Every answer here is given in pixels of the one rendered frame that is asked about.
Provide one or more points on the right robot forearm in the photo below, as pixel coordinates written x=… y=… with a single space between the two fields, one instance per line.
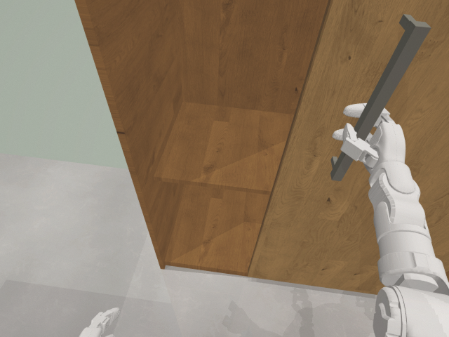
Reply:
x=406 y=253

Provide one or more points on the left robot hand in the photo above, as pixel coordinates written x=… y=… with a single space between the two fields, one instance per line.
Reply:
x=100 y=323

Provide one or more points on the handle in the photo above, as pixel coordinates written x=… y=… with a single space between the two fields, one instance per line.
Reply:
x=413 y=37

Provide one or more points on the robot right upper arm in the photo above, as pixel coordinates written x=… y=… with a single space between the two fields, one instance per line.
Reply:
x=407 y=312

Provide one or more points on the right robot hand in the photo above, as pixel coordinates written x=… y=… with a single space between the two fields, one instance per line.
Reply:
x=386 y=144

